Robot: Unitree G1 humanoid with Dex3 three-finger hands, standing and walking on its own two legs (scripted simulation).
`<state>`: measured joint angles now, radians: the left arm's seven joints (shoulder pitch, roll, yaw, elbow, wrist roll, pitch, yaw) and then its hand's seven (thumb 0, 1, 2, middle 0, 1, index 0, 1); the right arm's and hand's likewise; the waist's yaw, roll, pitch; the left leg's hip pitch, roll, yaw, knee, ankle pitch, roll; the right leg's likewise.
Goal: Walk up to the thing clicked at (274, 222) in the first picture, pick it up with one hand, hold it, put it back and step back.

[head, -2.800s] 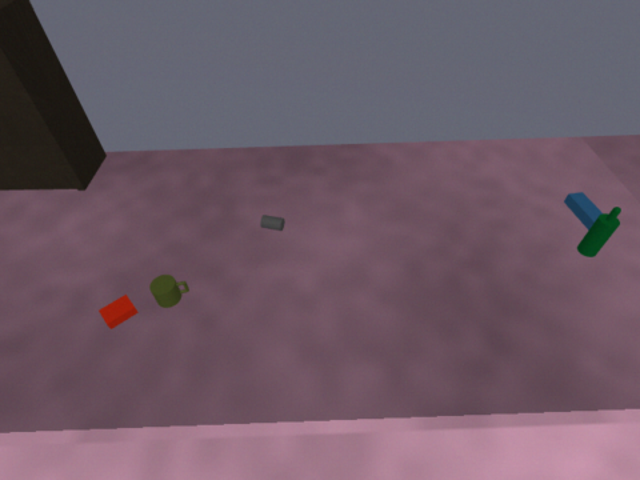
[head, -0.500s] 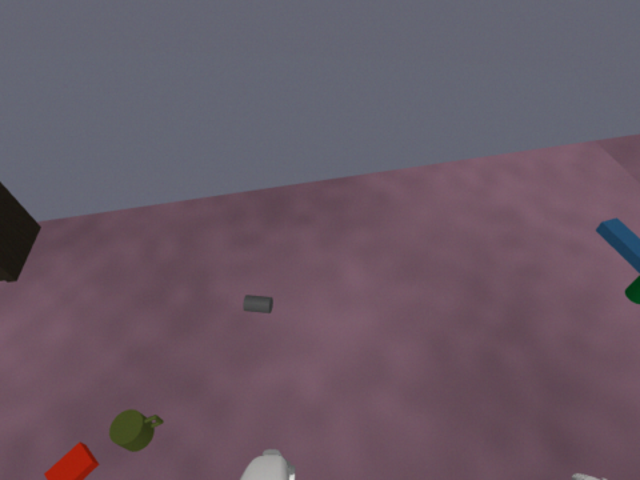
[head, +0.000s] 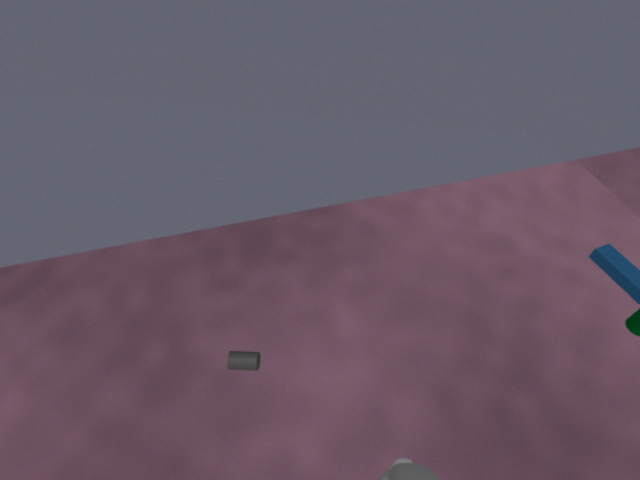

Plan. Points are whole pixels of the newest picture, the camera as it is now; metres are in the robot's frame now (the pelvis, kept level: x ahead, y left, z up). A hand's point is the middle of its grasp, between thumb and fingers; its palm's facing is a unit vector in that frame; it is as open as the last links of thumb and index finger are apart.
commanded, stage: walk up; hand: left
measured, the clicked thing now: (244, 360) +0.59 +0.27 -0.74
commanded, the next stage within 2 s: none
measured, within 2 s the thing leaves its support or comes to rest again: neither
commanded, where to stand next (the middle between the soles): +0.27 +0.02 m, yaw +0 degrees
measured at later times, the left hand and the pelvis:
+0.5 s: hand (113, 473) +0.18 +0.31 -0.14, palm faces +0.00 -0.92 -0.40, open 7.4 cm; pelvis +0.14 +0.02 -0.01, yaw +1 degrees
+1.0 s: hand (134, 430) +0.24 +0.30 -0.16, palm faces -0.03 -0.92 -0.39, open 7.4 cm; pelvis +0.19 +0.03 -0.02, yaw -1 degrees
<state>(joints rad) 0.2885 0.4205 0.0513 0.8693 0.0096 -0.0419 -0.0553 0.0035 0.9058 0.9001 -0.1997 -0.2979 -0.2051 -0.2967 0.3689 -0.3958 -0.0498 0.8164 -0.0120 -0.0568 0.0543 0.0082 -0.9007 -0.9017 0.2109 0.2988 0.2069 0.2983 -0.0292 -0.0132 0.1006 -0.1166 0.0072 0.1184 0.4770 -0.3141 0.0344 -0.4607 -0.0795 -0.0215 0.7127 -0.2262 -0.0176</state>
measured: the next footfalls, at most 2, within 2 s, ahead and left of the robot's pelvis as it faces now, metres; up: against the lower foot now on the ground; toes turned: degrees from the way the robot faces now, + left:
right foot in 0.08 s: +0.16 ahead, -0.13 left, +0.00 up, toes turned -4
left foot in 0.52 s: +0.28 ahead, +0.16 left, +0.00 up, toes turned +0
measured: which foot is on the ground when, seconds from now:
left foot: down 0.00-0.10, up 0.12-0.50, down 0.52-1.00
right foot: up 0.00-0.06, down 0.08-0.54, up 0.56-0.88, down 0.90-1.00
